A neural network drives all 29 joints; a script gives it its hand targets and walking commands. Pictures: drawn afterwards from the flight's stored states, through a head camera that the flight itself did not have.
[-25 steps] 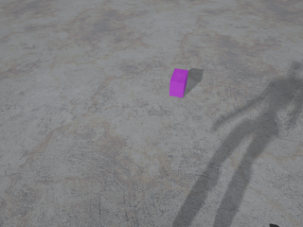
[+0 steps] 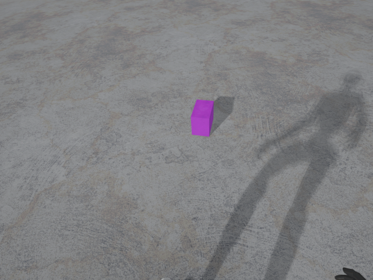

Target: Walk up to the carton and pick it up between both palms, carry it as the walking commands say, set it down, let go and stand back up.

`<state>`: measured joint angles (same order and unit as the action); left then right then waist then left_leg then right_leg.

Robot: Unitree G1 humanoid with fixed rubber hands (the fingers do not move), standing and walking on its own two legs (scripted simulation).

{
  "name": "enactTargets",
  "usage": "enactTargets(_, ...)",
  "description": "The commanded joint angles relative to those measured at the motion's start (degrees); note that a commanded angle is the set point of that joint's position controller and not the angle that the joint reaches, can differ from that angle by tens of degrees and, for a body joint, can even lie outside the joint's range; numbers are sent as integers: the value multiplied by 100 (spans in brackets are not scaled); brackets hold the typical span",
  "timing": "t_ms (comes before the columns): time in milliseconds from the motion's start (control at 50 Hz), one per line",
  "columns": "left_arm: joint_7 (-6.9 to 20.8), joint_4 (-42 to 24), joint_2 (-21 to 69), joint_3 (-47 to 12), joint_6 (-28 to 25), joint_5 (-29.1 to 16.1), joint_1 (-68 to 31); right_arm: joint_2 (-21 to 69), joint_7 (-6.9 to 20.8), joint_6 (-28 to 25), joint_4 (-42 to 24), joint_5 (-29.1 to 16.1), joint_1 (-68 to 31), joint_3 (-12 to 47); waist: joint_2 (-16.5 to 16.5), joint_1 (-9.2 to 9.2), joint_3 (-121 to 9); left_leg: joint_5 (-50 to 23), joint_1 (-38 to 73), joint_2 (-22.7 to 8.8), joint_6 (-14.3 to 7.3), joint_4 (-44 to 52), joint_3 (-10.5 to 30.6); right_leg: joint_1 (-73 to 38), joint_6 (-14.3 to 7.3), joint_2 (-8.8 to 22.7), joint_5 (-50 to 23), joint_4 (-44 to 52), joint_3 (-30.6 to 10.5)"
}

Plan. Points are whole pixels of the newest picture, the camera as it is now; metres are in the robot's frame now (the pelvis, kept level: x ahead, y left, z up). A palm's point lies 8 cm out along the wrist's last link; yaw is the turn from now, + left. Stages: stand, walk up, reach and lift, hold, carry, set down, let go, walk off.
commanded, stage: walk up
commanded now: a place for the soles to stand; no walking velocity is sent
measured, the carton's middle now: (202, 117) +1.46 +0.02 -0.69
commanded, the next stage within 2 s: none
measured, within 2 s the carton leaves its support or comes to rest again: neither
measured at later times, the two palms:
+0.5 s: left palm (94, 184) +0.41 +0.34 -0.08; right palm (341, 247) +0.24 -0.31 -0.09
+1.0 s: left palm (101, 164) +0.48 +0.34 -0.07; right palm (298, 137) +0.61 -0.32 -0.09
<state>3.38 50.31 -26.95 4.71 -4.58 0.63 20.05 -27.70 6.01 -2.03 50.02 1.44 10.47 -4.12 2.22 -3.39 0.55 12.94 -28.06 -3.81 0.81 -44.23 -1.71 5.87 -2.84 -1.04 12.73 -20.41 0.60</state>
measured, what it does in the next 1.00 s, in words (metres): walks ahead: left foot, then right foot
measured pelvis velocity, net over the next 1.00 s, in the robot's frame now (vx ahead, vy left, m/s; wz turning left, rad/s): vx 0.47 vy -0.01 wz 0.01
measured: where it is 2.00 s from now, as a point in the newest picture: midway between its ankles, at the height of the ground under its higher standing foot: (200, 188)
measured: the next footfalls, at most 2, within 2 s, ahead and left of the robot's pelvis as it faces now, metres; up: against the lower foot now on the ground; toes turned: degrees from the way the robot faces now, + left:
left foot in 0.16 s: +0.23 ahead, +0.14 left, +0.00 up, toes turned +2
right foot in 0.60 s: +0.45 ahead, -0.10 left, +0.00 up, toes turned -4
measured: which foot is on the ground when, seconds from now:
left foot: up 0.00-0.14, down 0.16-0.60, up 0.62-1.00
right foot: down 0.00-0.16, up 0.18-0.58, down 0.60-1.00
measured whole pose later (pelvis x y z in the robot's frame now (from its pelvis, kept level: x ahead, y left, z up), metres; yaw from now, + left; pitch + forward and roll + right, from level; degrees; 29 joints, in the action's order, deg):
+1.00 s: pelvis +0.47 -0.01 +0.00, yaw +0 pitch -2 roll -1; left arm 1.9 45.5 -26.6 4.2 -5.4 0.5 22.7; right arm -26.4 4.9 -1.4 44.7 1.2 9.8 -3.8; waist 3.1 -3.3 4.8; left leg 6.3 -27.6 -3.4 -0.7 -34.8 -0.7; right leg 1.7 -2.5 -1.4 16.2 -20.1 4.9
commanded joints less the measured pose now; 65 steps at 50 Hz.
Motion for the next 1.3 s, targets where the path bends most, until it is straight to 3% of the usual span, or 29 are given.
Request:
enactTargets(0, -18, -410, -1452, 240, -120, -47, -185, -811, -2, -163, -536, -15, -686, -203, -606, 46, 420, -489, 326, 13, -109, 1198, 16, 527, -705, 1359, 1207, 1131, -1051)
enactTargets(60, -11, -643, -1531, 294, -86, -13, -531, -879, -55, -182, -506, -25, -426, -292, -864, 225, 500, -327, 752, -97, -223, 1490, 142, 456, -728, 1601, 960, 797, -1232)
enactTargets(100, -38, -569, -1188, 119, -78, 6, -357, -971, -145, -285, -250, -34, 376, -322, 18, 627, -48, 276, 2310, 151, -439, 1939, 102, 896, -411, 994, -82, -748, -525)
enactTargets(120, -43, -549, -847, 2, -76, -73, -129, -1286, -233, -346, -293, 101, 1035, -443, 934, 886, -681, 1103, 3345, -756, -885, 2656, 1466, 1599, -139, 406, -481, -2722, 104)
enactTargets(140, -31, -656, -596, -47, -47, -51, -140, -1602, -276, -385, -311, 84, 1235, -511, 1560, 844, -525, 1724, 4047, -1577, -1041, 3139, 3304, 3173, -24, -307, 1589, -3756, -101)
enactTargets(160, -109, -555, -1119, 68, -15, -25, -120, -1731, -314, -401, -497, -15, 1073, -526, 774, 707, -173, 1549, 3914, -1890, -1415, 2971, 3913, 3717, -61, -285, 1660, -4614, -747)
enactTargets(240, -38, -516, -1031, 55, -39, -95, -139, -876, -369, -438, -595, -93, 696, -277, 99, 424, -104, -1276, 2877, -985, -1097, 2726, 1625, 2878, 57, 383, 505, -3854, -730)
enactTargets(260, -18, -551, -987, 37, 15, -90, -78, -997, -363, -442, -668, -158, 709, -281, 490, 403, -10, -1734, 2660, -902, -1170, 2786, 1308, 2604, 131, 348, 458, -3724, -412)
enactTargets(340, 52, -878, -811, -30, 52, -20, -968, -1089, -354, -431, -738, -137, 803, -261, 600, 636, 467, -1221, 2071, -942, -1447, 3280, 845, 2642, 295, 601, 155, -2377, 40)
enactTargets(400, 132, -983, -774, 55, 48, -55, -1396, -1132, -351, -429, -781, -161, 1025, -245, 692, 717, 540, -1891, 2055, -776, -1054, 3175, 567, 2209, 211, 447, -419, -1581, 289)
enactTargets(440, 137, -839, -888, 96, 59, -24, -1277, -1305, -339, -417, -758, -215, 904, -302, 218, 586, 468, -1045, 1549, -1037, -985, 3223, 897, 1412, 105, 386, -515, -1415, 181)
enactTargets(480, 139, -797, -917, 163, 65, -29, -1242, -1358, -326, -404, -767, -222, 895, -295, 405, 496, 346, -730, 1442, -1028, -1044, 2957, 816, 1083, 52, 482, -752, -1445, 229)
enactTargets(540, 55, -627, -956, 247, -3, 2, -521, -1119, -362, -417, -801, -175, 981, -196, -329, 7, -63, -2385, 1620, -590, -800, 1235, 321, 6, -195, 174, -487, -844, 360)
enactTargets(560, -36, -468, -1372, 388, -52, 31, 419, -897, -374, -394, -908, -205, 1073, -135, -1556, -404, -580, -1341, 683, -9, -509, -991, -74, -1236, -573, 1103, 11, -227, -1035)
enactTargets(580, -96, -529, -1868, 493, -108, -43, 707, -661, -378, -372, -992, -194, 1482, -39, -2020, -282, -931, 1362, -588, 637, -339, -2135, 232, -2099, -991, 2527, 50, 138, -3433)
enactTargets(620, -149, -859, -1445, 411, -95, -187, -49, -1122, -497, -281, -750, -123, 1101, -71, -503, 25, -162, 1102, -911, 225, -459, -2439, 692, -1216, -1287, 2478, -314, 394, -3089)
enactTargets(660, -228, -905, -1280, 394, -122, -213, -421, -909, -426, -198, -633, -185, 1265, -129, -209, 339, 569, 538, -368, -18, -247, -1773, 989, 180, -432, 1879, -623, 563, -1638)
enactTargets(780, -198, -903, -1097, 260, -253, -49, -206, -660, -191, -48, -760, -103, 700, -169, -1124, 318, 176, -368, -144, 126, -74, -505, 337, -92, -399, 1260, -2712, 668, -299)
enactTargets(860, -188, -792, -1010, 231, -169, -79, 137, -647, -121, 5, -1023, -39, -307, -166, -1003, -17, 393, -753, -75, 61, -99, 743, 163, -73, -203, 1139, -1051, 893, -213)
enactTargets(900, -185, -712, -1263, 246, -177, 5, 199, -625, -127, -31, -1011, -13, -482, -188, -1309, -41, 524, -791, 124, -49, -85, 882, 12, 119, -569, 1404, -585, 780, -330)
enactTargets(960, -172, -888, -1321, 316, -162, -68, 60, -787, -117, -115, -916, -26, -322, -198, -635, 126, 372, -883, 656, -87, -324, 1357, 99, 181, -653, 1746, -839, 458, -678)
enactTargets(1020, -181, -728, -1258, 204, -112, -70, 181, -798, -205, -176, -719, -24, 88, -222, -451, 342, 55, -339, 1438, 369, -469, 1819, -355, -79, -510, 1312, -2179, -652, -246)
enactTargets(1040, -214, -836, -1100, 145, -103, -57, 356, -931, -266, -247, -639, 69, 680, -291, 237, 684, -174, 160, 2375, 188, -695, 2206, 25, 551, -303, 943, -2209, -1982, 39)
enactTargets(1060, -224, -946, -713, -25, -133, -171, 638, -1518, -342, -276, -660, 146, 1324, -467, 1543, 919, -1028, 78, 3911, -1390, -1461, 2136, 2146, 1811, -1, 345, -846, -3959, 390)
enactTargets(1080, -250, -934, -836, -3, -70, -107, 767, -1505, -376, -261, -873, 10, 1096, -463, 953, 684, -786, 300, 3726, -2101, -1795, 2665, 3603, 2778, 21, -266, 1699, -4712, -84)
enactTargets(1120, -259, -861, -1136, 87, -31, -42, 356, -1183, -372, -282, -762, -194, 735, -383, 157, 628, 56, -654, 2647, -1709, -1714, 2562, 2640, 2754, -16, 260, 1322, -4808, -548)
enactTargets(1160, -166, -813, -883, 45, -23, -94, 527, -958, -425, -290, -816, -145, 506, -279, 386, 382, 313, -988, 1978, -1050, -1405, 2700, 1525, 2353, 40, 395, 1084, -3967, -426)
enactTargets(1200, -100, -760, -994, 101, 62, -51, 799, -954, -383, -312, -883, -235, 423, -276, 530, 288, 110, -733, 1855, -729, -1100, 2776, 1094, 1950, 120, 411, 529, -3680, -374)
enactTargets(1280, -20, -907, -886, 117, 81, -1, 133, -1232, -305, -260, -1082, -41, 60, -336, 977, 429, 312, 1105, 1106, -1003, -1486, 3126, 913, 1726, 257, 628, 880, -2245, 94)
